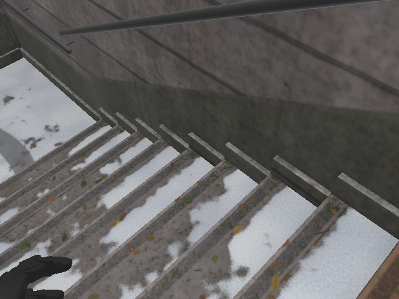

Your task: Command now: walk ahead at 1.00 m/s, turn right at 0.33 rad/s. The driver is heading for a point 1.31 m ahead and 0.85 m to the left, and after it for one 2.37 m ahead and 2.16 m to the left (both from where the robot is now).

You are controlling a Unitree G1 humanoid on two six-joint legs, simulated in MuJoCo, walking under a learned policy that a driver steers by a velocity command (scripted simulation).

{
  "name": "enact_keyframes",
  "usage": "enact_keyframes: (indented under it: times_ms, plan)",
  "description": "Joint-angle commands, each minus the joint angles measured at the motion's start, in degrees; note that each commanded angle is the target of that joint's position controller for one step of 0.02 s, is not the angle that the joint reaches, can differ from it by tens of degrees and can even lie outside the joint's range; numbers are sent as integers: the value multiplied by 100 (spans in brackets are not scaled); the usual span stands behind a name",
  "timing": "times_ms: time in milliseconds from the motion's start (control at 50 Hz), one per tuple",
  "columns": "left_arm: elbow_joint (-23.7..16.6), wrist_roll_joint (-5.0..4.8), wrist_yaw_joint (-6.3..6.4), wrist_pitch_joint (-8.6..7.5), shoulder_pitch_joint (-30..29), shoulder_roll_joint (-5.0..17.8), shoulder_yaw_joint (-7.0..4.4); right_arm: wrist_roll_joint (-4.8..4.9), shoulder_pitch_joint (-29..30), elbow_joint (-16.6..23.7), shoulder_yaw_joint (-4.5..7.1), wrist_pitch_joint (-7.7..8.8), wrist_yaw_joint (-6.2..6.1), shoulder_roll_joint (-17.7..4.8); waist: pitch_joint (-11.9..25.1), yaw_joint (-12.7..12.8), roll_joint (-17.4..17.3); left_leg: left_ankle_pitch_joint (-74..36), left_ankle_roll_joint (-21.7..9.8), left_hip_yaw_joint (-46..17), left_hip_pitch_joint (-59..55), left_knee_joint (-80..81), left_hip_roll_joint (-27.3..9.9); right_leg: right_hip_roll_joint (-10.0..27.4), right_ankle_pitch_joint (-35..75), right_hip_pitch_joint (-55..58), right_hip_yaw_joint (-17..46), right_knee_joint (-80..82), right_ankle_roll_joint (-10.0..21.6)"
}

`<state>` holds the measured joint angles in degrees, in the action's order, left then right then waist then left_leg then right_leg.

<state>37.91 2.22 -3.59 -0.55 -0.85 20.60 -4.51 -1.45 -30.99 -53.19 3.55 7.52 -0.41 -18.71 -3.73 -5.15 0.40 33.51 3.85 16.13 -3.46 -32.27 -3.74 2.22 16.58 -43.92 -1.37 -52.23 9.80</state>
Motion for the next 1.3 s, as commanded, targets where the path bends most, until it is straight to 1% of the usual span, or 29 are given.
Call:
enact_keyframes:
  times_ms: [20, 100, 140, 160, 180, 220, 260, 380, 440, 480, 500, 520, 540, 580, 640, 720, 780, 860, 920, 940, 960, 980, 1020, 1080, 1140, 1160, 1200, 1260, 1300]
  plan:
    - [96, -14, -67, -158, -183, -168, 147, -12, 404, 324, -108, 75, -11, -298, -546, 389, 351, -1350, -537, -196, 2140, 525, -655, -323, 1467, 2116, -483, 1531, -190]
    - [1127, 205, 222, 22, 1980, 176, 34, 29, 113, 22, 58, -343, -135, -823, 327, 1276, -206, -4885, -939, -891, 1527, -2965, -667, -105, 84, 4514, -194, 2412, -174]
    - [1457, 336, 254, -145, 2950, 886, -224, 159, 847, 116, 142, -442, -126, -737, 724, 1971, 814, 414, -989, -1285, 3611, -7606, 424, 805, 897, 6316, 559, 2714, 331]
    - [1411, 282, 243, -297, 2875, 1078, -110, 282, -8, 453, -68, -288, -112, 43, 1254, 1060, 1205, 1277, -1272, -2469, 4645, -7539, 365, 1427, 4368, 6988, 735, 584, -167]
    - [1380, 132, 234, -374, 2897, 932, -168, 367, -484, 338, -24, -182, -93, -145, 1752, 968, 768, 133, -1270, -2763, 5099, -6097, 70, 1967, 2716, 7238, 1352, 987, -64]
    - [1576, -136, 433, -580, 2166, 554, -189, -192, 685, 479, -46, -367, -149, -50, 875, 715, 276, -1357, -821, -2438, 5043, -4470, -481, 2041, -2470, 4857, 2248, 2573, 274]
    - [1645, -126, 463, -717, 2158, 337, -125, -447, 642, 414, 40, -675, -67, 1, 146, 440, 27, -1416, -531, -2267, 4314, -4159, -570, 2287, -927, 3060, 2265, 2188, 459]
    - [1617, -294, 489, -1045, 1056, -282, 61, 78, 1492, 850, -44, -682, 417, 374, 51, -148, 488, -7078, -786, -1723, 1845, -1071, -164, 920, -4077, 768, -505, 1732, -787]
    - [1706, -97, 562, -880, 1382, -38, -13, 15, 894, 546, 75, -823, 413, 75, 101, -190, 131, -6426, -928, -438, 903, -1385, 536, 986, -2469, 1342, -1202, 247, -846]
    - [1737, -81, 543, -600, 1420, 403, -147, 79, -1221, -135, 309, -883, 187, -297, 994, -1232, -80, -5086, -1306, -387, -697, -697, 787, 844, 493, 2063, -1332, -2988, -695]
    - [1780, -202, 685, -381, 1172, 110, -168, -55, -1476, -165, 378, -795, 173, -547, 438, -1655, -793, -4473, -2081, -1616, -436, 846, 128, 218, -2058, 1617, -1260, -6540, -714]
    - [1232, -28, 702, -365, 763, -805, 74, 83, -980, -246, 332, -715, 195, -1078, -525, -900, -2393, -8254, -1921, -1972, -579, -867, -35, -597, -6208, -877, -936, -8634, -675]
    - [657, 62, 693, -423, 1203, -933, 198, 232, -614, -23, 145, -624, 143, -824, 255, 63, -1937, -9681, -1850, -3262, -1007, -1026, -300, -182, -5778, -1668, -133, -7499, -675]
    - [857, 240, 660, -436, 1500, -544, 195, 70, -145, 167, 145, -622, 68, -641, 440, 385, 294, -6090, -2258, -4644, -358, -334, -763, 135, -5590, -1953, 163, -6101, -782]
    - [585, 249, 555, -320, 608, -339, 214, -77, 403, 378, 93, -385, 41, -570, 22, 678, 341, -2180, -2698, -5939, 1682, 362, -914, 397, -3793, -2032, 965, -3734, -1063]
    - [810, 217, 360, -211, 695, -257, 206, 163, 587, 490, 115, -398, -57, -621, 285, 710, -342, -4570, -2131, -4500, 3251, 96, 85, -1, -1131, 1194, 194, -1255, -1072]
    - [396, 83, 231, -407, -321, -472, 231, 230, 228, 336, -9, -337, -34, -63, 217, -23, 79, -2586, -1763, -4031, 2388, -904, 904, -315, 1081, 1328, 250, 1531, -890]
    - [78, -266, 405, -434, -298, -642, 265, 11, 17, 195, 7, -547, -19, -98, -77, -285, -823, -2745, -1627, -4398, 2031, -1489, 918, -581, -81, 2472, 460, 2686, -1030]
    - [1198, -210, 534, -442, 4122, 190, -185, -92, 2010, 666, 145, -459, 49, -515, 1325, 2518, -129, -4316, -1348, -3552, 3842, -6091, 1218, -43, -105, 6782, 808, 2427, -767]
    - [1196, -77, 414, -426, 3721, 72, -122, 97, 1577, 683, 45, -484, -37, 103, 582, 1978, 350, 149, -1370, -2964, 4776, -7957, 1700, 968, -185, 6424, 1480, 2999, -589]
    - [1072, 27, 281, -412, 3080, -37, 13, 298, 559, 919, -113, -472, -180, 597, 709, 739, 1327, 644, -1404, -2836, 5547, -8022, 1113, 1795, 4468, 6856, 1747, 683, -920]
    - [980, -28, 226, -398, 3071, -209, 0, 240, 57, 696, -75, -547, -269, 360, 1348, 682, 872, 259, -1274, -2535, 6020, -7918, 740, 2162, 3643, 6989, 2359, 926, -606]
    - [978, -149, 258, -552, 2704, -290, -22, -298, 1272, 825, 36, -736, -171, -118, 366, 839, 552, -530, -1207, -2351, 6459, -7552, 252, 2139, -1984, 4888, 3355, 2096, 190]
    - [1332, -146, 412, -708, 2773, -329, 81, -67, 2215, 1147, 12, -819, 179, 126, -904, 349, -95, -2779, -967, -2608, 5324, -4227, -80, 1263, -2192, 1922, 1716, 2295, -513]
    - [1453, -230, 397, -799, 2715, -45, 21, -258, 2130, 1086, 1, -849, 346, 134, -377, 246, 330, -4018, -1018, -1581, 4339, -3940, 318, 1299, -743, 1679, 1085, 1825, -822]
    - [1663, -317, 409, -863, 2943, -654, 132, -151, 2442, 1093, -21, -730, 429, 263, -483, 301, 32, -5713, -1177, -1852, 4355, -2613, 210, 765, -2035, 1691, 572, 1373, -1097]
    - [1598, -292, 436, -839, 2550, -614, 210, 84, 2761, 1097, -150, -616, 586, 483, -439, 341, 457, -7272, -1194, -948, 2617, -1446, 573, 447, -3088, 791, -389, 1341, -1244]
    - [1830, -179, 613, -554, 3352, -353, 153, 57, 3235, 1136, -191, -698, 397, 246, -538, 842, 541, -5147, -1239, 21, 2128, -979, 1072, 666, -623, 1838, -740, 334, -1296]
    - [1833, -30, 760, -410, 3159, 52, 141, -116, 1310, 595, 45, -765, 212, -259, 363, -153, 558, -4431, -1680, -148, 40, -1127, 1157, 950, 2217, 1559, -763, -2540, -1447]
